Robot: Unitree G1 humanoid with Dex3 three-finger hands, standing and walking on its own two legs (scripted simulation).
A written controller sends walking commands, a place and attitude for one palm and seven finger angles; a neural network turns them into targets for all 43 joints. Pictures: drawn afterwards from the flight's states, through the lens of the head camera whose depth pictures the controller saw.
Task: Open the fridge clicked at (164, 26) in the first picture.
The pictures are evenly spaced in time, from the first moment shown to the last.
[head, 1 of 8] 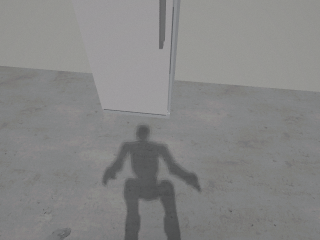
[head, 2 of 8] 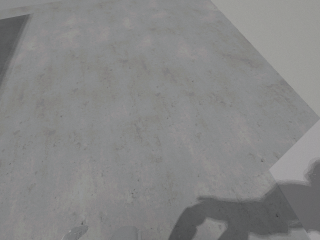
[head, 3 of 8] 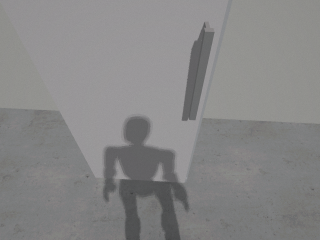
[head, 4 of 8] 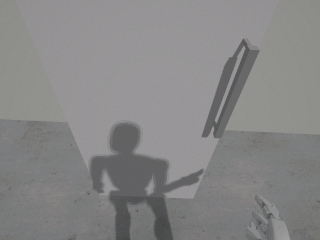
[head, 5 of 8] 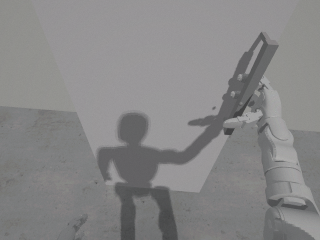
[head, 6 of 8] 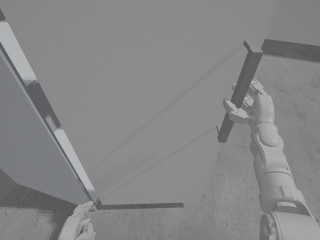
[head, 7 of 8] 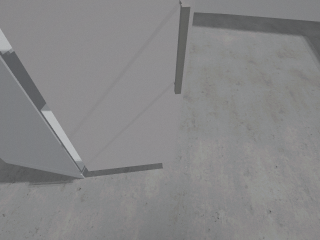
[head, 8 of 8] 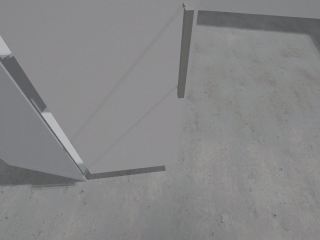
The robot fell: no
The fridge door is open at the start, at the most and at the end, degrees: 0 74 71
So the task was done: yes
